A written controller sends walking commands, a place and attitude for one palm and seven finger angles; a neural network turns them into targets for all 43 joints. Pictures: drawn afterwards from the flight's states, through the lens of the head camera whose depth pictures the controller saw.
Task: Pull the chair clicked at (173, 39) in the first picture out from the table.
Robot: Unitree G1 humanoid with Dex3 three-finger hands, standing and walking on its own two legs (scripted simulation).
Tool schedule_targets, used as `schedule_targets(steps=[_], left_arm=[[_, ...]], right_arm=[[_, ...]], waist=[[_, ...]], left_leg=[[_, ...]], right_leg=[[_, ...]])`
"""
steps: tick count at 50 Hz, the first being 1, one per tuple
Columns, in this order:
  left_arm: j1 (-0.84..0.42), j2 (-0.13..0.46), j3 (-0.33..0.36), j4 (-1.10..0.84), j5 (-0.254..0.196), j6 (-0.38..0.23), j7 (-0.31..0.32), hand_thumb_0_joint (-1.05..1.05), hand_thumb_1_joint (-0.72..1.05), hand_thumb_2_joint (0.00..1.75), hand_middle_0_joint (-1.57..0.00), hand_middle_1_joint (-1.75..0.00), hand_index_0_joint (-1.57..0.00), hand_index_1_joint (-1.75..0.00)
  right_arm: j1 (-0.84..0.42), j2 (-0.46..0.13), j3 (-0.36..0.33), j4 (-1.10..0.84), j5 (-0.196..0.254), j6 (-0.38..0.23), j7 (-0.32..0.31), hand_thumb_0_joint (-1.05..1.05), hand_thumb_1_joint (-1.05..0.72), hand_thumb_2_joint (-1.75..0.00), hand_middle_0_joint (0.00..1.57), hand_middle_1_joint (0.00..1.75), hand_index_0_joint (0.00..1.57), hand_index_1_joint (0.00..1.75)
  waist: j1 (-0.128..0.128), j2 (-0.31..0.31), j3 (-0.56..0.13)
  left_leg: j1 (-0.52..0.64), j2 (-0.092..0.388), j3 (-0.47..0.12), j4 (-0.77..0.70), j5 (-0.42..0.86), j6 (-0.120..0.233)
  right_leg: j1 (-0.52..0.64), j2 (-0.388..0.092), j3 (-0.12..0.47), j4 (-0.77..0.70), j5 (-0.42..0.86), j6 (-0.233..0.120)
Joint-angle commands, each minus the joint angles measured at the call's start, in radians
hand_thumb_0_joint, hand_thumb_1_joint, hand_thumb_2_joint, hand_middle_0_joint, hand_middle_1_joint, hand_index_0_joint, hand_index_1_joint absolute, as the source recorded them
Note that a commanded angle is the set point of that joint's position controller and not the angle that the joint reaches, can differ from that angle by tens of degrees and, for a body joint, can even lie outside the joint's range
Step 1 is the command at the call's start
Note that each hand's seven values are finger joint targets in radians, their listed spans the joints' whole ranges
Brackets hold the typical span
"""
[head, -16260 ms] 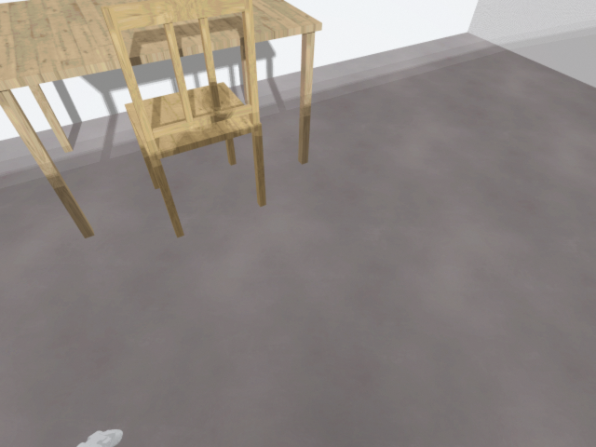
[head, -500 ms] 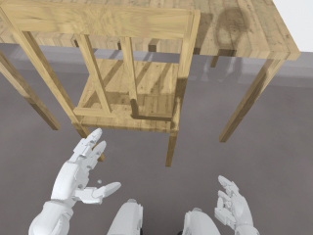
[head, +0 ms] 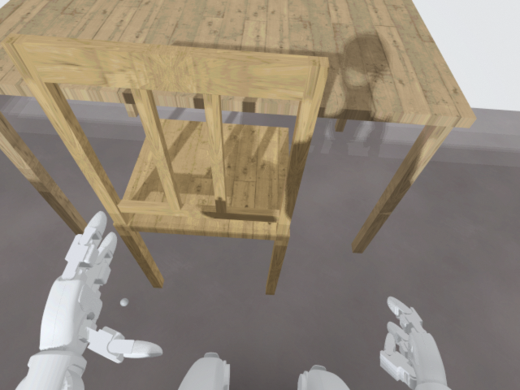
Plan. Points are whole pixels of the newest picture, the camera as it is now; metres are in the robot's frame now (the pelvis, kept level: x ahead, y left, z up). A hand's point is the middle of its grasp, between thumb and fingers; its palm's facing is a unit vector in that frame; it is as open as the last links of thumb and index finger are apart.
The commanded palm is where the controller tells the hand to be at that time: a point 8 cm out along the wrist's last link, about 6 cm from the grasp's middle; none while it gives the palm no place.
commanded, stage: raise the hand toward the chair's back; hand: left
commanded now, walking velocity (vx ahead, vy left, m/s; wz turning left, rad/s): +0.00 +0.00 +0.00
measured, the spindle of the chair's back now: (161, 158) +0.50 +0.22 +0.02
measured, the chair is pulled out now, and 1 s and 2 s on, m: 0.00 0.00 0.00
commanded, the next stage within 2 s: aim the fingers beside a spindle in 0.82 s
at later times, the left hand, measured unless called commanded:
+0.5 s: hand (125, 282) +0.25 +0.21 +0.04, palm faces -0.02 -1.00 -0.04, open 16.9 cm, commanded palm +0.23 +0.26 +0.05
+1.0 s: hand (123, 283) +0.25 +0.21 +0.05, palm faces +0.04 -1.00 -0.06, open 16.9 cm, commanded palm +0.24 +0.26 +0.05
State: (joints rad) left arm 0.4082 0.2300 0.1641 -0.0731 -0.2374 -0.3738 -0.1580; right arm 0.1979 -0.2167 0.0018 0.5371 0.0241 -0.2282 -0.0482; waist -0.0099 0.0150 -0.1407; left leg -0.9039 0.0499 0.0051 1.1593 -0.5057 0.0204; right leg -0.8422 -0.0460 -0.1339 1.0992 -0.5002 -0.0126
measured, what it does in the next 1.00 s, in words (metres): stands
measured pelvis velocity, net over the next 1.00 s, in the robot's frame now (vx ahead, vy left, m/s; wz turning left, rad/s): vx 0.01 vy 0.00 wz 0.01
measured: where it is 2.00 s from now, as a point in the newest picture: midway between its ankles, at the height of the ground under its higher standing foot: outside the picture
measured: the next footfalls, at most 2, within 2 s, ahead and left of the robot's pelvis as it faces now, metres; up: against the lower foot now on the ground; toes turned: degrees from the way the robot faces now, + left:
none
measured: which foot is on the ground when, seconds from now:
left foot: down 0.00-1.00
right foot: down 0.00-1.00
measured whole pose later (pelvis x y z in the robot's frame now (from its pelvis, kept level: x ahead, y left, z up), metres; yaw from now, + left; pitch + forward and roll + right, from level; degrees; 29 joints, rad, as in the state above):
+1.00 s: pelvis +0.01 +0.00 +0.01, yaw +0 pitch +14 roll -3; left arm 0.27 0.25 0.22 0.09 -0.26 -0.38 -0.27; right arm 0.22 -0.25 0.03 0.56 0.02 -0.23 -0.04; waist -0.01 0.03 -0.12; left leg -0.88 0.04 0.00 1.12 -0.50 0.02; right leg -0.81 -0.05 -0.14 1.06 -0.50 -0.01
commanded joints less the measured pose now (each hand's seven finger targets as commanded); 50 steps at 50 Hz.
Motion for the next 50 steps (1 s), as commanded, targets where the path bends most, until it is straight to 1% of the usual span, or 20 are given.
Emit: schedule_targets(steps=[1,3,7,10,12,13,14,15,17,21,24,27,29,32,34,38,42,43,46,50], left_arm=[[-0.078,0.079,0.005,-0.084,0.017,-0.037,-0.031,0.0,-0.5,0.3,-0.06,-0.08,-0.06,-0.08],[-0.117,0.103,0.006,-0.085,0.015,-0.026,-0.074,0.0,-0.5,0.3,-0.06,-0.08,-0.06,-0.08],[-0.16,0.196,0.109,-0.156,-0.018,-0.029,-0.103,0.0,-0.5,0.3,-0.06,-0.08,-0.06,-0.08],[-0.163,0.186,0.144,-0.196,-0.045,-0.053,-0.083,0.0,-0.5,0.3,-0.06,-0.08,-0.06,-0.08],[-0.16,0.188,0.161,-0.153,-0.044,-0.057,-0.067,0.0,-0.5,0.3,-0.06,-0.08,-0.06,-0.08],[-0.169,0.166,0.142,-0.136,-0.044,-0.059,-0.067,0.0,-0.5,0.3,-0.06,-0.08,-0.06,-0.08],[-0.172,0.154,0.132,-0.097,-0.04,-0.055,-0.072,0.0,-0.5,0.3,-0.06,-0.08,-0.06,-0.08],[-0.183,0.148,0.119,-0.067,-0.032,-0.047,-0.08,0.0,-0.5,0.3,-0.06,-0.08,-0.06,-0.08],[-0.17,0.142,0.102,-0.008,-0.026,-0.021,-0.108,0.0,-0.5,0.3,-0.06,-0.08,-0.06,-0.08],[-0.161,0.16,0.104,-0.037,-0.045,0.012,-0.152,0.0,-0.5,0.3,-0.06,-0.08,-0.06,-0.08],[-0.163,0.197,0.149,-0.113,-0.051,-0.013,-0.127,0.0,-0.5,0.3,-0.06,-0.08,-0.06,-0.08],[-0.17,0.21,0.18,-0.119,-0.046,-0.053,-0.079,0.0,-0.5,0.3,-0.06,-0.08,-0.06,-0.08],[-0.177,0.179,0.16,-0.096,-0.039,-0.076,-0.061,0.0,-0.5,0.3,-0.06,-0.08,-0.06,-0.08],[-0.167,0.157,0.125,-0.029,-0.019,-0.071,-0.072,0.0,-0.5,0.3,-0.06,-0.08,-0.06,-0.08],[-0.172,0.153,0.106,-0.028,-0.022,-0.058,-0.097,0.0,-0.5,0.3,-0.06,-0.08,-0.06,-0.08],[-0.176,0.18,0.121,-0.073,-0.038,-0.036,-0.13,0.0,-0.5,0.3,-0.06,-0.08,-0.06,-0.08],[-0.185,0.199,0.16,-0.076,-0.055,-0.048,-0.112,0.0,-0.5,0.3,-0.06,-0.08,-0.06,-0.08],[-0.192,0.175,0.147,-0.071,-0.056,-0.054,-0.107,0.0,-0.5,0.3,-0.06,-0.08,-0.06,-0.08],[-0.2,0.161,0.133,-0.048,-0.045,-0.065,-0.1,0.0,-0.5,0.3,-0.06,-0.08,-0.06,-0.08],[-0.306,0.156,0.092,-0.007,-0.022,-0.059,-0.119,0.0,-0.5,0.3,-0.06,-0.08,-0.06,-0.08]], right_arm=[[-0.025,-0.154,-0.046,-0.137,0.001,-0.041,-0.009,0.0,-0.9,-0.9,0.2,0.3,0.2,0.3],[-0.018,-0.164,-0.042,-0.145,0.004,-0.042,-0.013,0.0,-0.9,-0.9,0.2,0.3,0.2,0.3],[-0.012,-0.166,-0.041,-0.149,0.002,-0.051,-0.024,0.0,-0.9,-0.9,0.2,0.3,0.2,0.3],[-0.008,-0.15,-0.039,-0.138,-0.002,-0.057,-0.021,0.0,-0.9,-0.9,0.2,0.3,0.2,0.3],[-0.006,-0.15,-0.041,-0.121,-0.003,-0.056,-0.019,0.0,-0.9,-0.9,0.2,0.3,0.2,0.3],[-0.007,-0.149,-0.039,-0.117,-0.003,-0.056,-0.016,0.0,-0.9,-0.9,0.2,0.3,0.2,0.3],[-0.005,-0.154,-0.041,-0.11,-0.002,-0.056,-0.015,0.0,-0.9,-0.9,0.2,0.3,0.2,0.3],[-0.005,-0.159,-0.04,-0.108,0.0,-0.054,-0.013,0.0,-0.9,-0.9,0.2,0.3,0.2,0.3],[-0.005,-0.169,-0.043,-0.111,0.004,-0.05,-0.014,0.0,-0.9,-0.9,0.2,0.3,0.2,0.3],[-0.002,-0.18,-0.048,-0.131,0.008,-0.054,-0.015,0.0,-0.9,-0.9,0.2,0.3,0.2,0.3],[0.002,-0.173,-0.052,-0.132,0.004,-0.06,-0.013,0.0,-0.9,-0.9,0.2,0.3,0.2,0.3],[0.003,-0.164,-0.053,-0.114,-0.003,-0.06,-0.009,0.0,-0.9,-0.9,0.2,0.3,0.2,0.3],[0.005,-0.159,-0.052,-0.106,-0.006,-0.061,-0.002,0.0,-0.9,-0.9,0.2,0.3,0.2,0.3],[0.003,-0.169,-0.052,-0.106,-0.003,-0.055,0.002,0.0,-0.9,-0.9,0.2,0.3,0.2,0.3],[0.001,-0.175,-0.052,-0.114,0.001,-0.054,0.001,0.0,-0.9,-0.9,0.2,0.3,0.2,0.3],[0.003,-0.179,-0.053,-0.131,0.004,-0.054,-0.007,0.0,-0.9,-0.9,0.2,0.3,0.2,0.3],[-0.007,-0.168,-0.049,-0.118,0.0,-0.056,-0.013,0.0,-0.9,-0.9,0.2,0.3,0.2,0.3],[-0.006,-0.166,-0.045,-0.12,0.0,-0.056,-0.011,0.0,-0.9,-0.9,0.2,0.3,0.2,0.3],[-0.007,-0.165,-0.044,-0.114,-0.001,-0.058,-0.009,0.0,-0.9,-0.9,0.2,0.3,0.2,0.3],[-0.002,-0.176,-0.041,-0.107,-0.001,-0.061,-0.011,0.0,-0.9,-0.9,0.2,0.3,0.2,0.3]], waist=[[-0.03,0.027,-0.102],[-0.029,0.036,-0.123],[-0.001,0.059,-0.234],[0.014,0.083,-0.268],[0.009,0.058,-0.245],[0.001,0.068,-0.226],[-0.008,0.045,-0.204],[-0.011,0.06,-0.183],[-0.014,0.042,-0.169],[-0.003,0.034,-0.22],[0.012,0.054,-0.265],[0.016,0.055,-0.227],[0.005,0.06,-0.208],[-0.008,0.066,-0.162],[-0.011,0.066,-0.184],[-0.005,0.038,-0.249],[-0.002,0.017,-0.215],[-0.006,0.012,-0.196],[-0.009,0.043,-0.177],[-0.034,0.061,-0.17]], left_leg=[[0.148,-0.03,-0.065,-0.204,0.116,-0.005],[0.153,-0.034,-0.061,-0.206,0.11,-0.002],[0.22,-0.036,-0.06,-0.203,0.2,-0.001],[0.271,-0.035,-0.066,-0.21,0.289,-0.008],[0.265,-0.031,-0.072,-0.21,0.302,-0.012],[0.256,-0.033,-0.069,-0.208,0.3,-0.012],[0.243,-0.031,-0.067,-0.206,0.292,-0.012],[0.232,-0.03,-0.067,-0.212,0.271,-0.014],[0.216,-0.033,-0.062,-0.217,0.246,-0.009],[0.231,-0.038,-0.054,-0.23,0.25,-0.005],[0.275,-0.035,-0.059,-0.231,0.327,-0.008],[0.261,-0.032,-0.062,-0.23,0.325,-0.014],[0.253,-0.033,-0.062,-0.225,0.31,-0.015],[0.228,-0.03,-0.062,-0.228,0.256,-0.013],[0.227,-0.033,-0.055,-0.228,0.237,-0.011],[0.245,-0.036,-0.051,-0.226,0.269,-0.004],[0.219,-0.038,-0.049,-0.216,0.253,-0.002],[0.211,-0.038,-0.054,-0.222,0.234,-0.005],[0.208,-0.039,-0.052,-0.218,0.218,-0.005],[0.187,-0.038,-0.053,-0.2,0.17,-0.004]], right_leg=[[0.026,0.041,0.045,-0.166,0.068,-0.014],[0.05,0.038,0.056,-0.177,0.067,-0.016],[0.119,0.04,0.064,-0.178,0.145,-0.017],[0.142,0.04,0.054,-0.168,0.213,-0.018],[0.128,0.045,0.046,-0.165,0.216,-0.017],[0.122,0.042,0.045,-0.164,0.22,-0.016],[0.109,0.041,0.044,-0.166,0.219,-0.014],[0.096,0.042,0.042,-0.164,0.199,-0.015],[0.102,0.041,0.046,-0.178,0.185,-0.015],[0.154,0.036,0.056,-0.2,0.202,-0.013],[0.177,0.038,0.053,-0.187,0.255,-0.014],[0.157,0.041,0.049,-0.179,0.241,-0.016],[0.129,0.037,0.046,-0.171,0.226,-0.015],[0.094,0.038,0.045,-0.174,0.178,-0.017],[0.109,0.036,0.052,-0.181,0.178,-0.016],[0.162,0.036,0.061,-0.192,0.221,-0.012],[0.162,0.04,0.068,-0.202,0.209,-0.011],[0.148,0.039,0.061,-0.199,0.186,-0.011],[0.123,0.037,0.061,-0.193,0.169,-0.014],[0.07,0.034,0.068,-0.184,0.124,-0.012]])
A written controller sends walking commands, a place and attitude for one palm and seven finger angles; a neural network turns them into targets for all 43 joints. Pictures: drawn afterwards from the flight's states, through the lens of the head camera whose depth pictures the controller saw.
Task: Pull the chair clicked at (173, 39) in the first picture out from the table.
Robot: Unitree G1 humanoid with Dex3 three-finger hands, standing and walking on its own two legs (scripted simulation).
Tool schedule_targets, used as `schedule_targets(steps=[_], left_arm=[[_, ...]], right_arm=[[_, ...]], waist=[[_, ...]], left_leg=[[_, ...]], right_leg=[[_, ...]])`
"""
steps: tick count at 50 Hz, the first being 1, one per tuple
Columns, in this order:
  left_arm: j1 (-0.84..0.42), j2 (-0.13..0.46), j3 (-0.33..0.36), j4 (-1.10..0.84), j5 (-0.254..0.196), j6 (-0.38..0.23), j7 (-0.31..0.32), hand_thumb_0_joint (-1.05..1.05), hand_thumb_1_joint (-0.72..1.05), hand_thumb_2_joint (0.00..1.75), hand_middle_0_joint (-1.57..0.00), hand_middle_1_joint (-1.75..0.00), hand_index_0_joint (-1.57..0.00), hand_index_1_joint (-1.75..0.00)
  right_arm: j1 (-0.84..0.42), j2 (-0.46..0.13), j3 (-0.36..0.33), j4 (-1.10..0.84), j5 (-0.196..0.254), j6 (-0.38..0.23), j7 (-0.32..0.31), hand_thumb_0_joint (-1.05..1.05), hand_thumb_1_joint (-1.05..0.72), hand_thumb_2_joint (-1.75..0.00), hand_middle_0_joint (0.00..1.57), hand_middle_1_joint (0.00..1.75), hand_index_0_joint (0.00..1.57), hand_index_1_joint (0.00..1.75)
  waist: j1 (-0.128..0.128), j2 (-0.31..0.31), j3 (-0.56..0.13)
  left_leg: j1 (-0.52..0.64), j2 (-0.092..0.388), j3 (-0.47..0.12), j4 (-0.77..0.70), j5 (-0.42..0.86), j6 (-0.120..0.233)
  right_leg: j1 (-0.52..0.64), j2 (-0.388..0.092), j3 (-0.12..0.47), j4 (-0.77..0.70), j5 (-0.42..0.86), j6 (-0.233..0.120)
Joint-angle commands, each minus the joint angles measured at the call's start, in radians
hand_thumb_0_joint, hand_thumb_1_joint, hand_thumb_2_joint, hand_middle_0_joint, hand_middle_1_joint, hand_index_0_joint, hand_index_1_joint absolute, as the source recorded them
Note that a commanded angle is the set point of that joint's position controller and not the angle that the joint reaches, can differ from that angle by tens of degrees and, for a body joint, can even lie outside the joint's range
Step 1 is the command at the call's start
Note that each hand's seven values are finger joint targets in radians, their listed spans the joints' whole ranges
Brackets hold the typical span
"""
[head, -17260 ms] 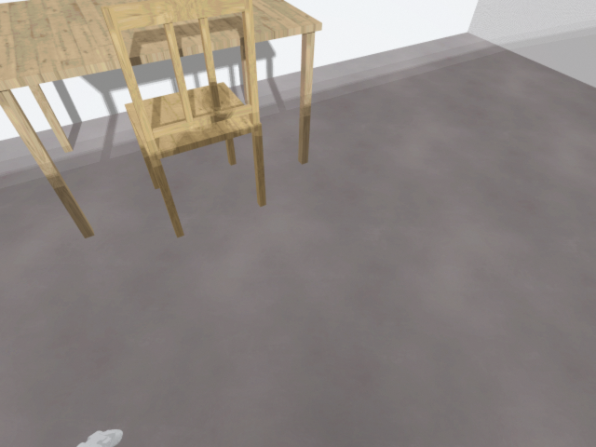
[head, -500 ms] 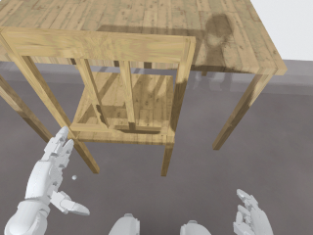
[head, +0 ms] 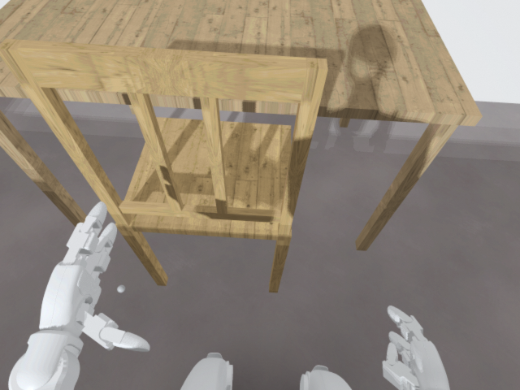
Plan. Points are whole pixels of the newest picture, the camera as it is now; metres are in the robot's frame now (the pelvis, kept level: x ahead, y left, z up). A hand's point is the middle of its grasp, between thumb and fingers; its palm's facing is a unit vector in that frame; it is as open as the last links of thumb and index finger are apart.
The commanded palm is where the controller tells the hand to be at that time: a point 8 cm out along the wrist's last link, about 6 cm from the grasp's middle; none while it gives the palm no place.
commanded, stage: aim the fingers beside a spindle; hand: left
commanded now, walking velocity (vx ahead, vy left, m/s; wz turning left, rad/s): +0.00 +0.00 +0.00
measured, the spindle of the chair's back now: (161, 160) +0.50 +0.22 +0.01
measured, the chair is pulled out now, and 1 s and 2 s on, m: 0.00 0.00 0.00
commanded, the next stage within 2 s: none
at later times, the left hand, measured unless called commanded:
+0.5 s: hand (143, 264) +0.29 +0.20 +0.02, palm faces -0.02 -1.00 -0.05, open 16.9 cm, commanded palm +0.28 +0.25 +0.02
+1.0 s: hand (145, 244) +0.33 +0.21 +0.01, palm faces -0.01 -1.00 -0.05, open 16.9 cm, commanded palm +0.31 +0.25 +0.00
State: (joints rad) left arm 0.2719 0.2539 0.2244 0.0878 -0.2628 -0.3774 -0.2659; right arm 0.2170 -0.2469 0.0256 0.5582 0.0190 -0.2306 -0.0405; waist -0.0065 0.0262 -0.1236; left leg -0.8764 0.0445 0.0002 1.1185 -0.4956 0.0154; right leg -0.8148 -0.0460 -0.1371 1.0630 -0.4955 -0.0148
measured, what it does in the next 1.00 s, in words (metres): stands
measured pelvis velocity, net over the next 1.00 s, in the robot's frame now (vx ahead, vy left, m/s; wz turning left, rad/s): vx -0.01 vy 0.00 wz -0.02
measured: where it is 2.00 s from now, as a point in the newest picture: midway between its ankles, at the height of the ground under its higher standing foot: outside the picture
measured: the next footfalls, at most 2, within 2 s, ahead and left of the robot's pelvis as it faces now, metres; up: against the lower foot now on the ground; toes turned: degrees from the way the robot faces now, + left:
none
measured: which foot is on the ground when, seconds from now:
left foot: down 0.00-1.00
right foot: down 0.00-1.00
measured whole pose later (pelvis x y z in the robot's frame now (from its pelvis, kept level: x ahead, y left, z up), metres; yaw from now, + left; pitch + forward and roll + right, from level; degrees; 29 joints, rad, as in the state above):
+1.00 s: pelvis -0.01 +0.00 -0.03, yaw -1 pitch +20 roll -3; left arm -0.12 0.29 0.28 0.40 -0.24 -0.41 -0.29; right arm 0.21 -0.27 0.02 0.60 0.00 -0.19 -0.03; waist -0.04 0.02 -0.13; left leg -1.07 0.05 0.01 1.23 -0.52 0.02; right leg -1.01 -0.05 -0.12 1.18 -0.51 -0.01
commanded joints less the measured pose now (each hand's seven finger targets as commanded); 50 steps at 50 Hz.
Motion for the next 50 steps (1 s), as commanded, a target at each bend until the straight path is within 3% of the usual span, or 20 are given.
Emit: schedule_targets(steps=[1,4,7,8,12,15,17,22,23,29,30,32,35,38,39,42,44,46,50], left_arm=[[-0.182,0.135,0.033,-0.154,0.0,-0.053,-0.016,0.0,-0.5,0.3,-0.06,-0.08,-0.06,-0.08],[-0.216,0.158,0.048,-0.163,-0.004,-0.054,-0.026,0.0,-0.5,0.3,-0.06,-0.08,-0.06,-0.08],[-0.215,0.214,0.121,-0.152,-0.014,-0.057,-0.017,0.0,-0.5,0.3,-0.06,-0.08,-0.06,-0.08],[-0.213,0.194,0.109,-0.148,-0.016,-0.056,-0.015,0.0,-0.5,0.3,-0.06,-0.08,-0.06,-0.08],[-0.22,0.193,0.124,-0.068,-0.011,-0.044,-0.005,0.0,-0.5,0.3,-0.06,-0.08,-0.06,-0.08],[-0.242,0.142,0.065,-0.057,-0.006,-0.038,-0.015,0.0,-0.5,0.3,-0.06,-0.08,-0.06,-0.08],[-0.253,0.142,0.055,-0.048,-0.002,-0.037,-0.019,0.0,-0.5,0.3,-0.06,-0.08,-0.06,-0.08],[-0.333,0.201,0.103,-0.05,0.006,-0.067,-0.002,0.0,-0.5,0.3,-0.06,-0.08,-0.06,-0.08],[-0.36,0.189,0.091,-0.069,0.006,-0.078,0.001,0.0,-0.5,0.3,-0.06,-0.08,-0.06,-0.08],[-0.349,0.204,0.122,-0.016,0.012,-0.089,0.015,0.0,-0.5,0.3,-0.06,-0.08,-0.06,-0.08],[-0.345,0.174,0.093,-0.008,0.013,-0.085,0.01,0.0,-0.5,0.3,-0.06,-0.08,-0.06,-0.08],[-0.375,0.17,0.083,0.018,0.012,-0.072,0.002,0.0,-0.5,0.3,-0.06,-0.08,-0.06,-0.08],[-0.391,0.184,0.099,0.037,0.005,-0.069,-0.01,0.0,-0.5,0.3,-0.06,-0.08,-0.06,-0.08],[-0.463,0.196,0.099,0.032,0.005,-0.079,-0.015,0.0,-0.5,0.3,-0.06,-0.08,-0.06,-0.08],[-0.485,0.2,0.103,0.05,0.006,-0.082,-0.015,0.0,-0.5,0.3,-0.06,-0.08,-0.06,-0.08],[-0.576,0.212,0.1,0.059,0.013,-0.101,-0.013,0.0,-0.5,0.3,-0.06,-0.08,-0.06,-0.08],[-0.57,0.24,0.132,0.081,0.012,-0.107,-0.015,0.0,-0.5,0.3,-0.06,-0.08,-0.06,-0.08],[-0.562,0.215,0.107,0.084,0.016,-0.104,-0.021,0.0,-0.5,0.3,-0.06,-0.08,-0.06,-0.08],[-0.552,0.216,0.112,0.144,0.017,-0.077,-0.026,0.0,-0.5,0.3,-0.06,-0.08,-0.06,-0.08]], right_arm=[[-0.018,-0.147,-0.064,-0.127,0.003,-0.059,-0.021,0.0,-0.9,-0.9,0.2,0.3,0.2,0.3],[-0.014,-0.151,-0.065,-0.13,0.003,-0.063,-0.024,0.0,-0.9,-0.9,0.2,0.3,0.2,0.3],[-0.011,-0.152,-0.068,-0.122,0.001,-0.062,-0.026,0.0,-0.9,-0.9,0.2,0.3,0.2,0.3],[-0.015,-0.147,-0.066,-0.128,0.0,-0.061,-0.023,0.0,-0.9,-0.9,0.2,0.3,0.2,0.3],[-0.013,-0.148,-0.068,-0.117,0.001,-0.049,-0.017,0.0,-0.9,-0.9,0.2,0.3,0.2,0.3],[-0.007,-0.151,-0.068,-0.123,0.0,-0.045,-0.011,0.0,-0.9,-0.9,0.2,0.3,0.2,0.3],[-0.002,-0.156,-0.073,-0.121,0.001,-0.045,-0.011,0.0,-0.9,-0.9,0.2,0.3,0.2,0.3],[0.011,-0.162,-0.075,-0.108,-0.004,-0.041,-0.015,0.0,-0.9,-0.9,0.2,0.3,0.2,0.3],[0.007,-0.16,-0.075,-0.107,-0.006,-0.041,-0.014,0.0,-0.9,-0.9,0.2,0.3,0.2,0.3],[0.012,-0.157,-0.076,-0.1,-0.008,-0.029,-0.006,0.0,-0.9,-0.9,0.2,0.3,0.2,0.3],[0.006,-0.155,-0.075,-0.105,-0.007,-0.026,-0.004,0.0,-0.9,-0.9,0.2,0.3,0.2,0.3],[0.007,-0.158,-0.073,-0.105,-0.007,-0.019,-0.003,0.0,-0.9,-0.9,0.2,0.3,0.2,0.3],[0.01,-0.162,-0.075,-0.104,-0.004,-0.013,-0.005,0.0,-0.9,-0.9,0.2,0.3,0.2,0.3],[0.013,-0.162,-0.072,-0.098,-0.007,-0.012,-0.007,0.0,-0.9,-0.9,0.2,0.3,0.2,0.3],[0.014,-0.163,-0.073,-0.092,-0.007,-0.012,-0.009,0.0,-0.9,-0.9,0.2,0.3,0.2,0.3],[0.015,-0.165,-0.071,-0.08,-0.009,-0.014,-0.015,0.0,-0.9,-0.9,0.2,0.3,0.2,0.3],[0.022,-0.167,-0.073,-0.075,-0.011,-0.013,-0.015,0.0,-0.9,-0.9,0.2,0.3,0.2,0.3],[0.022,-0.165,-0.073,-0.079,-0.013,-0.012,-0.011,0.0,-0.9,-0.9,0.2,0.3,0.2,0.3],[0.03,-0.173,-0.076,-0.079,-0.01,0.002,-0.004,0.0,-0.9,-0.9,0.2,0.3,0.2,0.3]], waist=[[-0.037,0.038,-0.19],[-0.03,0.036,-0.245],[-0.008,0.033,-0.292],[-0.006,0.053,-0.294],[-0.008,0.025,-0.265],[-0.018,0.042,-0.273],[-0.026,0.013,-0.275],[-0.027,0.001,-0.291],[-0.027,0.034,-0.311],[-0.015,0.032,-0.332],[-0.016,0.048,-0.328],[-0.028,0.024,-0.312],[-0.027,0.007,-0.319],[-0.033,0.036,-0.327],[-0.042,0.017,-0.322],[-0.052,0.038,-0.325],[-0.039,0.047,-0.361],[-0.034,0.074,-0.388],[-0.034,0.037,-0.387]], left_leg=[[0.154,-0.033,-0.048,-0.158,0.151,0.002],[0.165,-0.034,-0.049,-0.149,0.177,0.004],[0.167,-0.033,-0.047,-0.143,0.224,0.003],[0.174,-0.035,-0.045,-0.145,0.234,0.002],[0.143,-0.032,-0.043,-0.14,0.232,0.001],[0.148,-0.033,-0.039,-0.136,0.239,0.0],[0.147,-0.029,-0.043,-0.129,0.242,0.003],[0.129,-0.026,-0.048,-0.117,0.228,0.002],[0.14,-0.028,-0.046,-0.112,0.24,0.003],[0.141,-0.027,-0.043,-0.105,0.267,-0.001],[0.145,-0.028,-0.042,-0.107,0.27,-0.002],[0.119,-0.028,-0.041,-0.102,0.242,0.002],[0.095,-0.03,-0.037,-0.089,0.228,0.003],[0.096,-0.029,-0.043,-0.081,0.228,0.003],[0.088,-0.027,-0.041,-0.073,0.213,0.004],[0.084,-0.025,-0.046,-0.061,0.198,0.006],[0.098,-0.026,-0.047,-0.057,0.225,0.004],[0.121,-0.026,-0.051,-0.058,0.249,0.0],[0.102,-0.023,-0.054,-0.055,0.256,-0.001]], right_leg=[[0.046,0.034,0.073,-0.153,0.111,-0.01],[0.063,0.033,0.078,-0.144,0.133,-0.011],[0.1,0.035,0.081,-0.134,0.177,-0.013],[0.096,0.033,0.08,-0.131,0.188,-0.012],[0.08,0.035,0.076,-0.123,0.189,-0.011],[0.062,0.031,0.075,-0.113,0.202,-0.01],[0.051,0.034,0.076,-0.112,0.201,-0.009],[0.035,0.034,0.079,-0.1,0.178,-0.009],[0.032,0.031,0.083,-0.095,0.19,-0.01],[0.036,0.029,0.081,-0.076,0.216,-0.012],[0.027,0.03,0.08,-0.074,0.217,-0.012],[0.019,0.032,0.082,-0.078,0.199,-0.011],[0.026,0.029,0.091,-0.079,0.201,-0.01],[0.005,0.03,0.091,-0.069,0.19,-0.012],[-0.006,0.03,0.094,-0.071,0.177,-0.01],[-0.038,0.032,0.094,-0.062,0.148,-0.012],[-0.025,0.031,0.096,-0.054,0.173,-0.014],[-0.033,0.029,0.09,-0.041,0.186,-0.016],[-0.04,0.031,0.086,-0.032,0.195,-0.014]])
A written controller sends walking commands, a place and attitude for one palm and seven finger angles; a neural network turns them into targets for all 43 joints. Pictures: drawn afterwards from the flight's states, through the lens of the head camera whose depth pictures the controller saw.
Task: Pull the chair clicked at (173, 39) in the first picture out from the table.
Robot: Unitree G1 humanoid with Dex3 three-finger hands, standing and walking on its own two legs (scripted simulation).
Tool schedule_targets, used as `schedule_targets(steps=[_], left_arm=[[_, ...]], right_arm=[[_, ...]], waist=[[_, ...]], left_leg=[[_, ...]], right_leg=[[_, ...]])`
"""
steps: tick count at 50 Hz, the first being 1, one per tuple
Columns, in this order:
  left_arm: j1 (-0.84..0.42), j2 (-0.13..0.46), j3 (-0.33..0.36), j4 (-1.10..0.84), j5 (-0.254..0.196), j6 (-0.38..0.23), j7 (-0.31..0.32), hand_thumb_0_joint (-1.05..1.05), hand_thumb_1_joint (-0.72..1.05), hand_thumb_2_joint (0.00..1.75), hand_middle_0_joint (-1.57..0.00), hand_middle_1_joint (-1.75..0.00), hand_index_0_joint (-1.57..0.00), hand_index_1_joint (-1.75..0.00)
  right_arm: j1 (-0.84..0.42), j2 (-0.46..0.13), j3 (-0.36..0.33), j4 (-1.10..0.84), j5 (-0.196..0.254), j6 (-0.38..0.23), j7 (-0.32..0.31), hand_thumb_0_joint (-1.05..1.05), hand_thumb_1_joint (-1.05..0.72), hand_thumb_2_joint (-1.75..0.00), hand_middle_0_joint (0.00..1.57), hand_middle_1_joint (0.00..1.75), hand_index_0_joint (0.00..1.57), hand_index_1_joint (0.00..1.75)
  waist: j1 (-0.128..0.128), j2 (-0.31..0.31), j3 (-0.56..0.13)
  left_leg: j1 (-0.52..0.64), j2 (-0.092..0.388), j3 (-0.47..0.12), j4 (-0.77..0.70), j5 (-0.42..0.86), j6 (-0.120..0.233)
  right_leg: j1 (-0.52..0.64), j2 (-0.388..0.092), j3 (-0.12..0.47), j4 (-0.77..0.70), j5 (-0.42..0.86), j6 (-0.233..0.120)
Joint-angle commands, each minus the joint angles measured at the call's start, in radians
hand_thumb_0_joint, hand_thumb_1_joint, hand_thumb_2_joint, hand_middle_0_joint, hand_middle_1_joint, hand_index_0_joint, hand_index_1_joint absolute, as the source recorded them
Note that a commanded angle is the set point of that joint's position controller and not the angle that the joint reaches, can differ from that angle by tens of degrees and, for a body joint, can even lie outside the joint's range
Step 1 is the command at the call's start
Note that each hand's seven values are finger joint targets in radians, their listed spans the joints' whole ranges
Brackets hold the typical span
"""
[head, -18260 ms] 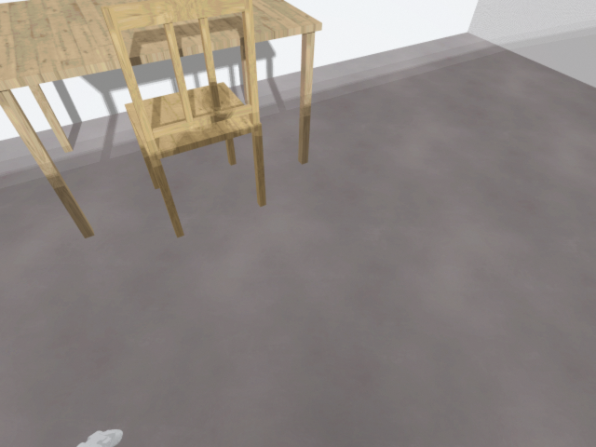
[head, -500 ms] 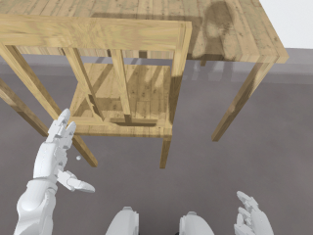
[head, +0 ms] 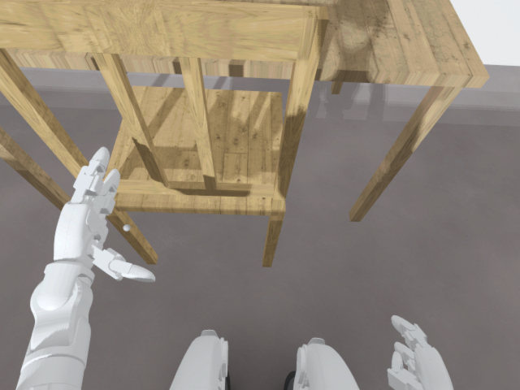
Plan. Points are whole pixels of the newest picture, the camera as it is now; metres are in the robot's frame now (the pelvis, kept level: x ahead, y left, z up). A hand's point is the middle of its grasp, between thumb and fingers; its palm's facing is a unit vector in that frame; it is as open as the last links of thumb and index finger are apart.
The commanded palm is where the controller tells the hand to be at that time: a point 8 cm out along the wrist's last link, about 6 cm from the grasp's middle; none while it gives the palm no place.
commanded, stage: aim the fingers beside a spindle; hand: left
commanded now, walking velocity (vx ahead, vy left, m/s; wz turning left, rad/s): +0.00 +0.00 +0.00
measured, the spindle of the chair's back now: (140, 133) +0.50 +0.23 +0.03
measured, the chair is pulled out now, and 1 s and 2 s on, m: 0.00 0.00 0.00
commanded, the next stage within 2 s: none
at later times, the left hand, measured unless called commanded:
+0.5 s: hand (139, 214) +0.37 +0.21 +0.01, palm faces +0.00 -1.00 -0.05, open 16.9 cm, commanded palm +0.34 +0.26 +0.01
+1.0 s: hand (134, 217) +0.36 +0.21 +0.02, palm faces +0.04 -1.00 -0.07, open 16.9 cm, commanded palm +0.33 +0.25 +0.02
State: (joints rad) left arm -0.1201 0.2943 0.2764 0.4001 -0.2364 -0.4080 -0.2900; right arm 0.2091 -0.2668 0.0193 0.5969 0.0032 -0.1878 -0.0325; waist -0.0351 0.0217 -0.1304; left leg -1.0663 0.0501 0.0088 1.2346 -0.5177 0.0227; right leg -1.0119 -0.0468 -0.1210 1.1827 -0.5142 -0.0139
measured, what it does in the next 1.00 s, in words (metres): stands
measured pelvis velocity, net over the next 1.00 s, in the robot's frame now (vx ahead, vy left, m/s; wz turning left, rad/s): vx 0.00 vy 0.00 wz -0.01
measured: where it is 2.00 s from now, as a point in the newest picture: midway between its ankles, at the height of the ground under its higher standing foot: outside the picture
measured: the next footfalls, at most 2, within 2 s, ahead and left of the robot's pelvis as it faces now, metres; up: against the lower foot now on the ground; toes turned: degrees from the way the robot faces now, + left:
none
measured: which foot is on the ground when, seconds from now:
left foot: down 0.00-1.00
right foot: down 0.00-1.00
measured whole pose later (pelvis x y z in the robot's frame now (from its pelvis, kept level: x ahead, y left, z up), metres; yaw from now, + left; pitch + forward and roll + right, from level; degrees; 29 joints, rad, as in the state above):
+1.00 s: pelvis +0.00 +0.00 -0.01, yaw -1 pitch +22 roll -3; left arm -0.18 0.29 0.29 0.45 -0.19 -0.44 -0.23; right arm 0.21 -0.26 0.02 0.57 -0.01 -0.12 0.00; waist -0.05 0.02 -0.14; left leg -1.12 0.05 0.02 1.27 -0.53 0.03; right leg -1.07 -0.04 -0.10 1.22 -0.52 -0.01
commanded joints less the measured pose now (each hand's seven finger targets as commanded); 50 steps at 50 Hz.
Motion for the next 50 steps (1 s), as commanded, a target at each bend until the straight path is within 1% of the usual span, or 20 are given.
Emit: schedule_targets(steps=[1,2,5,7,8,13,16,18,21,23,28,33,34,35,38,41,43,46,47,50], left_arm=[[-0.17,0.155,0.045,-0.159,-0.012,-0.04,-0.003,0.0,-0.5,0.3,-0.06,-0.08,-0.06,-0.08],[-0.177,0.172,0.059,-0.141,-0.007,-0.038,0.002,0.0,-0.5,0.3,-0.06,-0.08,-0.06,-0.08],[-0.237,0.149,0.032,-0.163,0.001,-0.047,0.017,0.0,-0.5,0.3,-0.06,-0.08,-0.06,-0.08],[-0.274,0.192,0.064,-0.143,0.01,-0.06,0.033,0.0,-0.5,0.3,-0.06,-0.08,-0.06,-0.08],[-0.32,0.21,0.074,-0.166,0.014,-0.072,0.04,0.0,-0.5,0.3,-0.06,-0.08,-0.06,-0.08],[-0.362,0.193,0.053,-0.127,0.033,-0.09,0.05,0.0,-0.5,0.3,-0.06,-0.08,-0.06,-0.08],[-0.34,0.17,0.044,-0.058,0.031,-0.073,0.043,0.0,-0.5,0.3,-0.06,-0.08,-0.06,-0.08],[-0.32,0.183,0.057,-0.032,0.03,-0.063,0.033,0.0,-0.5,0.3,-0.06,-0.08,-0.06,-0.08],[-0.282,0.198,0.076,-0.07,0.021,-0.059,0.029,0.0,-0.5,0.3,-0.06,-0.08,-0.06,-0.08],[-0.287,0.23,0.104,-0.082,0.018,-0.066,0.035,0.0,-0.5,0.3,-0.06,-0.08,-0.06,-0.08],[-0.29,0.246,0.125,-0.15,0.01,-0.103,0.043,0.0,-0.5,0.3,-0.06,-0.08,-0.06,-0.08],[-0.273,0.156,0.04,-0.109,0.006,-0.096,0.012,0.0,-0.5,0.3,-0.06,-0.08,-0.06,-0.08],[-0.281,0.121,-0.001,-0.102,0.004,-0.089,0.002,0.0,-0.5,0.3,-0.06,-0.08,-0.06,-0.08],[-0.286,0.126,0.005,-0.084,0.003,-0.082,-0.002,0.0,-0.5,0.3,-0.06,-0.08,-0.06,-0.08],[-0.31,0.12,-0.015,-0.113,0.014,-0.079,0.0,0.0,-0.5,0.3,-0.06,-0.08,-0.06,-0.08],[-0.303,0.184,0.05,-0.142,0.016,-0.087,0.033,0.0,-0.5,0.3,-0.06,-0.08,-0.06,-0.08],[-0.295,0.247,0.111,-0.181,0.027,-0.104,0.062,0.0,-0.5,0.3,-0.06,-0.08,-0.06,-0.08],[-0.245,0.214,0.102,-0.193,0.027,-0.111,0.082,0.0,-0.5,0.3,-0.06,-0.08,-0.06,-0.08],[-0.227,0.236,0.123,-0.185,0.028,-0.109,0.085,0.0,-0.5,0.3,-0.06,-0.08,-0.06,-0.08],[-0.229,0.17,0.064,-0.121,0.023,-0.088,0.059,0.0,-0.5,0.3,-0.06,-0.08,-0.06,-0.08]], right_arm=[[0.036,-0.15,-0.068,-0.121,0.006,-0.037,-0.011,0.0,-0.9,-0.9,0.2,0.3,0.2,0.3],[0.039,-0.155,-0.068,-0.12,0.007,-0.034,-0.011,0.0,-0.9,-0.9,0.2,0.3,0.2,0.3],[0.042,-0.152,-0.071,-0.118,0.005,-0.029,-0.007,0.0,-0.9,-0.9,0.2,0.3,0.2,0.3],[0.048,-0.157,-0.068,-0.112,0.002,-0.023,-0.009,0.0,-0.9,-0.9,0.2,0.3,0.2,0.3],[0.048,-0.157,-0.069,-0.109,-0.002,-0.021,-0.009,0.0,-0.9,-0.9,0.2,0.3,0.2,0.3],[0.061,-0.156,-0.068,-0.099,-0.007,-0.012,-0.004,0.0,-0.9,-0.9,0.2,0.3,0.2,0.3],[0.068,-0.158,-0.07,-0.095,-0.006,0.001,-0.001,0.0,-0.9,-0.9,0.2,0.3,0.2,0.3],[0.072,-0.161,-0.07,-0.1,-0.004,0.008,0.002,0.0,-0.9,-0.9,0.2,0.3,0.2,0.3],[0.069,-0.159,-0.072,-0.118,-0.002,0.018,0.01,0.0,-0.9,-0.9,0.2,0.3,0.2,0.3],[0.067,-0.158,-0.07,-0.119,0.0,0.024,0.01,0.0,-0.9,-0.9,0.2,0.3,0.2,0.3],[0.069,-0.15,-0.07,-0.119,-0.003,0.023,0.009,0.0,-0.9,-0.9,0.2,0.3,0.2,0.3],[0.073,-0.155,-0.074,-0.099,0.002,0.013,0.005,0.0,-0.9,-0.9,0.2,0.3,0.2,0.3],[0.068,-0.154,-0.073,-0.1,0.004,0.01,0.004,0.0,-0.9,-0.9,0.2,0.3,0.2,0.3],[0.069,-0.158,-0.075,-0.095,0.005,0.01,0.003,0.0,-0.9,-0.9,0.2,0.3,0.2,0.3],[0.069,-0.158,-0.078,-0.098,0.006,0.004,0.001,0.0,-0.9,-0.9,0.2,0.3,0.2,0.3],[0.066,-0.158,-0.077,-0.104,-0.001,0.007,0.005,0.0,-0.9,-0.9,0.2,0.3,0.2,0.3],[0.061,-0.154,-0.074,-0.115,-0.008,0.012,0.008,0.0,-0.9,-0.9,0.2,0.3,0.2,0.3],[0.048,-0.14,-0.07,-0.129,-0.008,0.019,0.017,0.0,-0.9,-0.9,0.2,0.3,0.2,0.3],[0.048,-0.142,-0.069,-0.134,-0.007,0.022,0.016,0.0,-0.9,-0.9,0.2,0.3,0.2,0.3],[0.046,-0.145,-0.067,-0.125,-0.002,0.028,0.015,0.0,-0.9,-0.9,0.2,0.3,0.2,0.3]], waist=[[-0.008,0.044,-0.371],[-0.011,0.024,-0.362],[-0.018,0.049,-0.37],[-0.021,0.033,-0.359],[-0.021,0.049,-0.383],[-0.024,0.099,-0.418],[-0.028,0.061,-0.406],[-0.018,0.04,-0.418],[0.0,0.049,-0.447],[-0.002,0.051,-0.433],[-0.007,0.053,-0.443],[-0.037,0.048,-0.388],[-0.046,0.062,-0.373],[-0.044,0.039,-0.357],[-0.037,0.084,-0.38],[-0.015,0.066,-0.411],[0.004,0.089,-0.452],[0.01,0.082,-0.45],[0.014,0.082,-0.45],[-0.015,0.043,-0.393]], left_leg=[[0.285,-0.03,-0.062,-0.171,0.269,-0.008],[0.271,-0.028,-0.067,-0.17,0.265,-0.007],[0.288,-0.025,-0.071,-0.167,0.256,-0.011],[0.268,-0.025,-0.074,-0.161,0.236,-0.008],[0.267,-0.026,-0.075,-0.156,0.239,-0.009],[0.313,-0.023,-0.086,-0.149,0.265,-0.018],[0.292,-0.023,-0.08,-0.142,0.27,-0.017],[0.267,-0.026,-0.076,-0.142,0.266,-0.014],[0.273,-0.028,-0.069,-0.146,0.288,-0.013],[0.272,-0.026,-0.071,-0.148,0.295,-0.013],[0.269,-0.028,-0.063,-0.141,0.301,-0.007],[0.283,-0.022,-0.072,-0.146,0.274,-0.009],[0.283,-0.022,-0.075,-0.148,0.255,-0.01],[0.263,-0.022,-0.077,-0.149,0.233,-0.01],[0.298,-0.022,-0.084,-0.148,0.255,-0.013],[0.302,-0.024,-0.086,-0.145,0.285,-0.017],[0.312,-0.028,-0.082,-0.14,0.322,-0.018],[0.318,-0.029,-0.074,-0.143,0.343,-0.02],[0.303,-0.03,-0.071,-0.142,0.34,-0.017],[0.261,-0.029,-0.064,-0.143,0.271,-0.011]], right_leg=[[0.145,0.032,0.069,-0.151,0.206,-0.014],[0.14,0.034,0.065,-0.146,0.199,-0.015],[0.104,0.032,0.063,-0.141,0.178,-0.014],[0.096,0.036,0.065,-0.138,0.158,-0.016],[0.101,0.034,0.068,-0.132,0.161,-0.015],[0.058,0.035,0.062,-0.112,0.16,-0.02],[0.061,0.036,0.063,-0.116,0.176,-0.018],[0.088,0.037,0.065,-0.115,0.181,-0.019],[0.123,0.035,0.07,-0.116,0.209,-0.019],[0.12,0.04,0.07,-0.115,0.216,-0.019],[0.151,0.044,0.079,-0.12,0.233,-0.016],[0.091,0.044,0.067,-0.131,0.196,-0.016],[0.069,0.042,0.066,-0.134,0.177,-0.015],[0.068,0.041,0.064,-0.135,0.162,-0.015],[0.044,0.037,0.062,-0.123,0.161,-0.019],[0.074,0.037,0.062,-0.115,0.186,-0.02],[0.102,0.037,0.067,-0.102,0.215,-0.022],[0.127,0.04,0.069,-0.102,0.242,-0.021],[0.136,0.042,0.07,-0.1,0.243,-0.022],[0.12,0.044,0.073,-0.119,0.209,-0.017]])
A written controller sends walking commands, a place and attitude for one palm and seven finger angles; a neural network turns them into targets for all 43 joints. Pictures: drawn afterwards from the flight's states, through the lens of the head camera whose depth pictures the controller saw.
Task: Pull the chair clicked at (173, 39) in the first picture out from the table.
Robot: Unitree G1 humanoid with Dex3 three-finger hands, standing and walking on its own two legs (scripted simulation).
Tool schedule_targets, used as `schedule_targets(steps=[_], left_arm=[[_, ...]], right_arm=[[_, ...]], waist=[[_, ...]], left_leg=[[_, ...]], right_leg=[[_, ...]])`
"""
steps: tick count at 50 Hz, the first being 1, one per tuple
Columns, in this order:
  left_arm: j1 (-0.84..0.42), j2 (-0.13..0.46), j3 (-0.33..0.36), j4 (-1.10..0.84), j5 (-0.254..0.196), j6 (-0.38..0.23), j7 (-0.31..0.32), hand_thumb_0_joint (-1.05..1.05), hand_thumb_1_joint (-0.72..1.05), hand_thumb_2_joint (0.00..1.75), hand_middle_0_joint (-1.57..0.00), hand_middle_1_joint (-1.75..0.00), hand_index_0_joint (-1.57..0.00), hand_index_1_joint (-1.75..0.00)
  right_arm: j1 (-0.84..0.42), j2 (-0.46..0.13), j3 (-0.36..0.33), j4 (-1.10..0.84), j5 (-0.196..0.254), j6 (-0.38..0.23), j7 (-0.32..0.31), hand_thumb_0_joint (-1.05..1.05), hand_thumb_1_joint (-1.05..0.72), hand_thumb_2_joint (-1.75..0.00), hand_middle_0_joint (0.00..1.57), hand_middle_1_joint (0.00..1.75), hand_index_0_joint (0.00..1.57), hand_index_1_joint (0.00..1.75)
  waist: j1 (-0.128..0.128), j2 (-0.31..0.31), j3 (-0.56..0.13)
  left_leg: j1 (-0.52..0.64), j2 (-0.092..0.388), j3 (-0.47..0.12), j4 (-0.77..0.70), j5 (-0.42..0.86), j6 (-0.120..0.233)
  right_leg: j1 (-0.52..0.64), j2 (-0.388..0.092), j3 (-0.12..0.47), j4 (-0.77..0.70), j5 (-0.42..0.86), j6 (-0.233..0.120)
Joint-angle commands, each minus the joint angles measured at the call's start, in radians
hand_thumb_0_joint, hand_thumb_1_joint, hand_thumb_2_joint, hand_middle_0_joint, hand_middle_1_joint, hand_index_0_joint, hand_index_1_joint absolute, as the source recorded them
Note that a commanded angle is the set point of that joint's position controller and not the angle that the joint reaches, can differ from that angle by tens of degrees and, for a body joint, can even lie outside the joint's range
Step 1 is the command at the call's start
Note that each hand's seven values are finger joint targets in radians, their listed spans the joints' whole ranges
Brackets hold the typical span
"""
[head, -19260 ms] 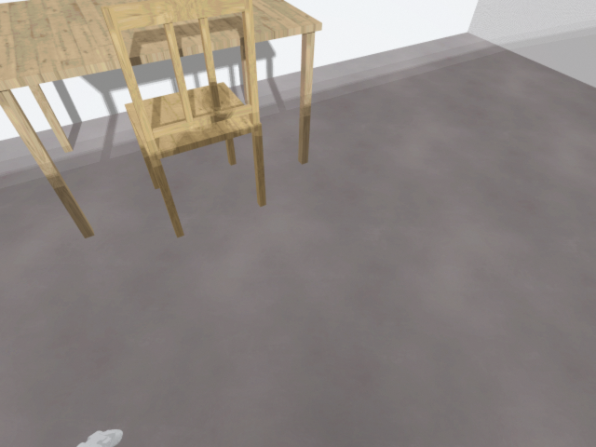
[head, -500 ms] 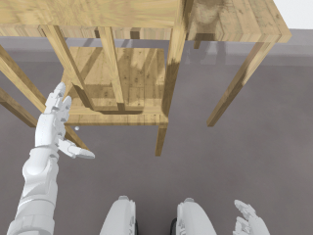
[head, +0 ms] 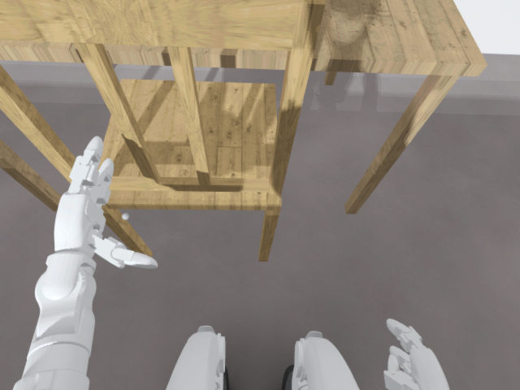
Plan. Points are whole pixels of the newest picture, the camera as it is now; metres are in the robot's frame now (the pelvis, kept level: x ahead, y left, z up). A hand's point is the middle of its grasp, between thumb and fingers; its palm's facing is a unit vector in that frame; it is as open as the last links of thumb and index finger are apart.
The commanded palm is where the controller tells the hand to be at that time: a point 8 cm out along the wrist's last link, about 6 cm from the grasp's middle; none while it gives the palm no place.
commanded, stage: aim the fingers beside a spindle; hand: left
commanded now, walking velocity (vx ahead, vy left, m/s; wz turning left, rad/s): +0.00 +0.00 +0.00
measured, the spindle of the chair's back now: (129, 128) +0.50 +0.23 +0.04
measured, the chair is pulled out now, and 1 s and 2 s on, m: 0.00 0.00 0.00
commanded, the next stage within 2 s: none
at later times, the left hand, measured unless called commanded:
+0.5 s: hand (123, 214) +0.36 +0.21 +0.02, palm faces +0.03 -1.00 -0.06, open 16.9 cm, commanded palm +0.33 +0.26 +0.02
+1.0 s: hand (135, 219) +0.35 +0.20 +0.02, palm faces +0.00 -1.00 -0.04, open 16.9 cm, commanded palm +0.34 +0.26 +0.02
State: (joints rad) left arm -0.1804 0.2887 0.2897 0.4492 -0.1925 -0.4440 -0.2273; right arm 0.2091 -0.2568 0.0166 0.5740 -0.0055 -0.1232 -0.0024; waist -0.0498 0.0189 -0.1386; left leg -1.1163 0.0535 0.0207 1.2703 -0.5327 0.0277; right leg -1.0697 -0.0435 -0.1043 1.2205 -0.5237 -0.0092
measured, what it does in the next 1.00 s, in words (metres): stands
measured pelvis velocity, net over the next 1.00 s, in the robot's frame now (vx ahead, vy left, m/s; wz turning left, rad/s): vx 0.00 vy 0.00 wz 0.00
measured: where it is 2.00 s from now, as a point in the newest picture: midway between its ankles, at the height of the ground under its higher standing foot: outside the picture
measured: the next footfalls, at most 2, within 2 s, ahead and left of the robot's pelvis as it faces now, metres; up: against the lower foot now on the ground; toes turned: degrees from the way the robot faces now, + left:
none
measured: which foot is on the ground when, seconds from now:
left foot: down 0.00-1.00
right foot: down 0.00-1.00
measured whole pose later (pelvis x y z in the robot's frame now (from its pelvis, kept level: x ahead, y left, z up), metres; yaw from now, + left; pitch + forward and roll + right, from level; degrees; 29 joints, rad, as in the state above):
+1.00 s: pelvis +0.00 +0.00 +0.00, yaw +0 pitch +22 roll -3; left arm -0.19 0.28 0.27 0.47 -0.20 -0.43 -0.27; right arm 0.22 -0.26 0.02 0.59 0.00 -0.13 -0.01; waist -0.05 0.03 -0.14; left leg -1.13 0.05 0.02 1.28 -0.53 0.03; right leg -1.09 -0.04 -0.10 1.22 -0.52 -0.01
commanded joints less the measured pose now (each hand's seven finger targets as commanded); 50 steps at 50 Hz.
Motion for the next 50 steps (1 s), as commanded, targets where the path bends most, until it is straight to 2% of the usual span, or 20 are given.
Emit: schedule_targets(steps=[1,2,5,7,11,12,13,15,18,22,25,29,32,33,38,39,41,46,47,50], left_arm=[[-0.172,0.151,0.026,-0.145,-0.026,-0.041,-0.019,0.0,-0.5,0.3,-0.06,-0.08,-0.06,-0.08],[-0.196,0.134,0.004,-0.134,-0.029,-0.037,-0.034,0.0,-0.5,0.3,-0.06,-0.08,-0.06,-0.08],[-0.206,0.125,-0.014,-0.125,-0.041,-0.028,-0.069,0.0,-0.5,0.3,-0.06,-0.08,-0.06,-0.08],[-0.241,0.125,-0.027,-0.143,-0.038,-0.037,-0.072,0.0,-0.5,0.3,-0.06,-0.08,-0.06,-0.08],[-0.297,0.235,0.074,-0.206,-0.031,-0.074,-0.036,0.0,-0.5,0.3,-0.06,-0.08,-0.06,-0.08],[-0.299,0.299,0.125,-0.228,-0.024,-0.085,-0.02,0.0,-0.5,0.3,-0.06,-0.08,-0.06,-0.08],[-0.291,0.276,0.111,-0.233,-0.018,-0.088,-0.013,0.0,-0.5,0.3,-0.06,-0.08,-0.06,-0.08],[-0.281,0.257,0.102,-0.216,-0.016,-0.084,-0.002,0.0,-0.5,0.3,-0.06,-0.08,-0.06,-0.08],[-0.206,0.245,0.109,-0.131,-0.025,-0.048,-0.014,0.0,-0.5,0.3,-0.06,-0.08,-0.06,-0.08],[-0.154,0.133,0.011,-0.073,-0.042,-0.003,-0.066,0.0,-0.5,0.3,-0.06,-0.08,-0.06,-0.08],[-0.195,0.165,0.028,-0.115,-0.051,-0.015,-0.076,0.0,-0.5,0.3,-0.06,-0.08,-0.06,-0.08],[-0.221,0.221,0.074,-0.243,-0.045,-0.079,-0.038,0.0,-0.5,0.3,-0.06,-0.08,-0.06,-0.08],[-0.229,0.27,0.117,-0.265,-0.03,-0.104,-0.008,0.0,-0.5,0.3,-0.06,-0.08,-0.06,-0.08],[-0.244,0.251,0.098,-0.25,-0.023,-0.105,-0.005,0.0,-0.5,0.3,-0.06,-0.08,-0.06,-0.08],[-0.236,0.162,0.022,-0.088,-0.022,-0.045,-0.039,0.0,-0.5,0.3,-0.06,-0.08,-0.06,-0.08],[-0.254,0.135,-0.005,-0.071,-0.025,-0.033,-0.051,0.0,-0.5,0.3,-0.06,-0.08,-0.06,-0.08],[-0.243,0.133,-0.007,-0.083,-0.033,-0.022,-0.067,0.0,-0.5,0.3,-0.06,-0.08,-0.06,-0.08],[-0.259,0.209,0.051,-0.227,-0.035,-0.057,-0.042,0.0,-0.5,0.3,-0.06,-0.08,-0.06,-0.08],[-0.231,0.25,0.094,-0.245,-0.034,-0.067,-0.023,0.0,-0.5,0.3,-0.06,-0.08,-0.06,-0.08],[-0.213,0.253,0.118,-0.213,-0.025,-0.072,0.006,0.0,-0.5,0.3,-0.06,-0.08,-0.06,-0.08]], right_arm=[[0.047,-0.158,-0.064,-0.1,0.011,-0.037,-0.017,0.0,-0.9,-0.9,0.2,0.3,0.2,0.3],[0.048,-0.16,-0.063,-0.097,0.015,-0.041,-0.022,0.0,-0.9,-0.9,0.2,0.3,0.2,0.3],[0.052,-0.168,-0.07,-0.089,0.02,-0.047,-0.027,0.0,-0.9,-0.9,0.2,0.3,0.2,0.3],[0.055,-0.168,-0.07,-0.088,0.019,-0.054,-0.032,0.0,-0.9,-0.9,0.2,0.3,0.2,0.3],[0.06,-0.164,-0.068,-0.078,0.005,-0.06,-0.033,0.0,-0.9,-0.9,0.2,0.3,0.2,0.3],[0.061,-0.167,-0.068,-0.08,0.004,-0.058,-0.035,0.0,-0.9,-0.9,0.2,0.3,0.2,0.3],[0.059,-0.159,-0.065,-0.084,0.001,-0.056,-0.031,0.0,-0.9,-0.9,0.2,0.3,0.2,0.3],[0.055,-0.154,-0.061,-0.083,0.0,-0.053,-0.027,0.0,-0.9,-0.9,0.2,0.3,0.2,0.3],[0.058,-0.16,-0.061,-0.085,0.006,-0.044,-0.025,0.0,-0.9,-0.9,0.2,0.3,0.2,0.3],[0.057,-0.163,-0.065,-0.099,0.02,-0.043,-0.02,0.0,-0.9,-0.9,0.2,0.3,0.2,0.3],[0.063,-0.169,-0.072,-0.09,0.02,-0.048,-0.023,0.0,-0.9,-0.9,0.2,0.3,0.2,0.3],[0.066,-0.16,-0.073,-0.093,0.008,-0.06,-0.022,0.0,-0.9,-0.9,0.2,0.3,0.2,0.3],[0.067,-0.16,-0.07,-0.086,0.002,-0.061,-0.023,0.0,-0.9,-0.9,0.2,0.3,0.2,0.3],[0.061,-0.155,-0.067,-0.079,0.001,-0.06,-0.023,0.0,-0.9,-0.9,0.2,0.3,0.2,0.3],[0.055,-0.165,-0.062,-0.071,0.012,-0.054,-0.029,0.0,-0.9,-0.9,0.2,0.3,0.2,0.3],[0.056,-0.167,-0.063,-0.07,0.015,-0.054,-0.03,0.0,-0.9,-0.9,0.2,0.3,0.2,0.3],[0.058,-0.17,-0.067,-0.078,0.015,-0.057,-0.03,0.0,-0.9,-0.9,0.2,0.3,0.2,0.3],[0.065,-0.164,-0.072,-0.092,0.008,-0.06,-0.023,0.0,-0.9,-0.9,0.2,0.3,0.2,0.3],[0.066,-0.164,-0.071,-0.095,0.005,-0.059,-0.022,0.0,-0.9,-0.9,0.2,0.3,0.2,0.3],[0.057,-0.154,-0.064,-0.093,0.001,-0.048,-0.017,0.0,-0.9,-0.9,0.2,0.3,0.2,0.3]], waist=[[-0.012,0.034,-0.356],[-0.025,0.033,-0.347],[-0.027,0.01,-0.348],[-0.031,0.027,-0.353],[-0.003,0.068,-0.425],[0.011,0.09,-0.438],[0.012,0.102,-0.465],[0.012,0.109,-0.447],[0.01,0.068,-0.41],[-0.012,0.027,-0.365],[-0.011,0.006,-0.377],[0.006,0.074,-0.436],[0.008,0.076,-0.436],[0.001,0.109,-0.418],[-0.027,0.046,-0.323],[-0.036,0.039,-0.316],[-0.019,0.056,-0.359],[0.006,0.081,-0.468],[0.02,0.093,-0.475],[0.014,0.057,-0.43]], left_leg=[[0.287,-0.033,-0.07,-0.177,0.255,-0.013],[0.287,-0.032,-0.074,-0.174,0.249,-0.011],[0.268,-0.032,-0.074,-0.17,0.212,-0.009],[0.284,-0.03,-0.082,-0.165,0.226,-0.008],[0.299,-0.036,-0.08,-0.155,0.257,-0.012],[0.315,-0.033,-0.085,-0.157,0.284,-0.015],[0.34,-0.037,-0.085,-0.16,0.305,-0.016],[0.344,-0.034,-0.085,-0.165,0.319,-0.019],[0.303,-0.035,-0.073,-0.17,0.302,-0.015],[0.265,-0.037,-0.066,-0.173,0.258,-0.007],[0.249,-0.034,-0.068,-0.166,0.244,-0.007],[0.32,-0.035,-0.075,-0.169,0.31,-0.012],[0.326,-0.033,-0.08,-0.165,0.317,-0.012],[0.339,-0.033,-0.083,-0.173,0.307,-0.017],[0.264,-0.034,-0.078,-0.179,0.195,-0.011],[0.258,-0.034,-0.078,-0.175,0.186,-0.01],[0.275,-0.035,-0.078,-0.173,0.204,-0.011],[0.356,-0.03,-0.089,-0.165,0.341,-0.018],[0.364,-0.032,-0.088,-0.163,0.36,-0.019],[0.311,-0.035,-0.079,-0.168,0.325,-0.016]], right_leg=[[0.168,0.04,0.059,-0.168,0.202,-0.02],[0.152,0.041,0.057,-0.168,0.194,-0.022],[0.147,0.038,0.06,-0.178,0.163,-0.019],[0.124,0.039,0.058,-0.167,0.163,-0.021],[0.167,0.038,0.067,-0.155,0.18,-0.024],[0.17,0.04,0.063,-0.142,0.194,-0.028],[0.177,0.039,0.064,-0.14,0.211,-0.026],[0.175,0.038,0.061,-0.139,0.223,-0.027],[0.193,0.042,0.062,-0.153,0.233,-0.025],[0.178,0.042,0.062,-0.173,0.21,-0.022],[0.185,0.039,0.068,-0.174,0.202,-0.019],[0.196,0.041,0.067,-0.156,0.234,-0.022],[0.19,0.045,0.064,-0.146,0.228,-0.023],[0.167,0.043,0.061,-0.149,0.213,-0.025],[0.123,0.042,0.056,-0.171,0.135,-0.023],[0.111,0.041,0.057,-0.173,0.13,-0.022],[0.124,0.039,0.058,-0.17,0.143,-0.024],[0.171,0.039,0.058,-0.143,0.243,-0.024],[0.179,0.042,0.058,-0.138,0.253,-0.026],[0.199,0.043,0.061,-0.143,0.244,-0.022]])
